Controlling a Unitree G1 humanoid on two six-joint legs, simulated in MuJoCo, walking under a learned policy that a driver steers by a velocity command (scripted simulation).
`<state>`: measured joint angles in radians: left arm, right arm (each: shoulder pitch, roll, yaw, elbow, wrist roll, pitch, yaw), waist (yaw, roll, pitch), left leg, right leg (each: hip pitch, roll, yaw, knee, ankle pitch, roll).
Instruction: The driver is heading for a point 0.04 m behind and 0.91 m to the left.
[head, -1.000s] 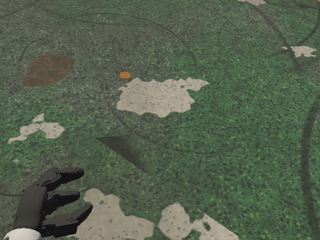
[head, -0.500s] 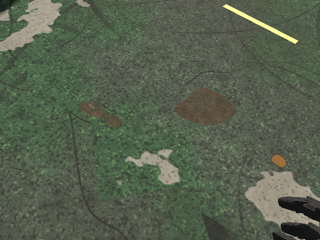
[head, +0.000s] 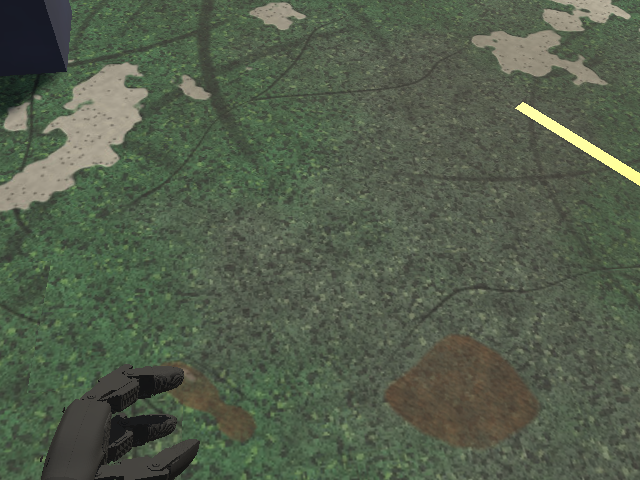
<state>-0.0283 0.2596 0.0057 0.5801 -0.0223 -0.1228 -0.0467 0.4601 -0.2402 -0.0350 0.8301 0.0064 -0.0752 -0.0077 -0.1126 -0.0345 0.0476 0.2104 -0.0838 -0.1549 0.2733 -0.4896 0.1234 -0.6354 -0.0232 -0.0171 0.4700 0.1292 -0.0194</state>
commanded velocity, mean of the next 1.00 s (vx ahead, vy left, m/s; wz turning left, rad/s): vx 0.39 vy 0.00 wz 0.71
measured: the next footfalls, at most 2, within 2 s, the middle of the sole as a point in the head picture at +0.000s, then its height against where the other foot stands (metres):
right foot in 0.04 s outside the picture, level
left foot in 0.44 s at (241, 401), level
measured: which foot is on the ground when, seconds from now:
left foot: down 0.00-0.04, up 0.06-0.42, down 0.44-0.98, up 1.00-1.00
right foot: up 0.00-0.02, down 0.04-0.44, up 0.46-0.98, down 1.00-1.00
